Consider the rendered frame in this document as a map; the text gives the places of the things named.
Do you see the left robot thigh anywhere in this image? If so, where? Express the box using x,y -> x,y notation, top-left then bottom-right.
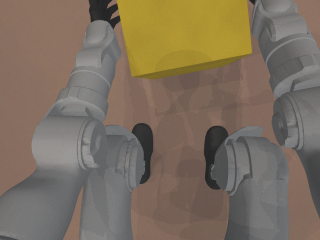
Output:
78,134 -> 143,240

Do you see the robot right forearm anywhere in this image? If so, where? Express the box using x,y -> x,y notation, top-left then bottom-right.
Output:
251,0 -> 320,99

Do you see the left robot upper arm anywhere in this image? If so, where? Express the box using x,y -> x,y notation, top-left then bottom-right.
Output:
0,115 -> 109,240

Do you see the carton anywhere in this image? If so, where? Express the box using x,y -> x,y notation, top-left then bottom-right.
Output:
116,0 -> 252,80

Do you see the robot left forearm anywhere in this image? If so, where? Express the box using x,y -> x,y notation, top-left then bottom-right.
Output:
31,20 -> 122,156

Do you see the right robot upper arm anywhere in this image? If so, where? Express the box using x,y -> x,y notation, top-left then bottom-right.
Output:
271,86 -> 320,218

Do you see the right robot foot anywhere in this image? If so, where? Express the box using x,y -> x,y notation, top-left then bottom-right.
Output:
204,125 -> 229,190

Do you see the robot left hand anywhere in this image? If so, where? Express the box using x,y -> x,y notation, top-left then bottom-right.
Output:
88,0 -> 121,29

